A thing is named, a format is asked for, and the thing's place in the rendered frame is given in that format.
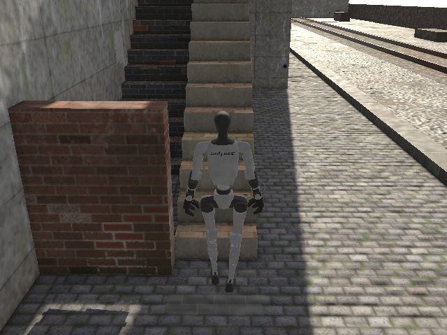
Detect stairs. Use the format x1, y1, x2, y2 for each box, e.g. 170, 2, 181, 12
175, 0, 258, 259

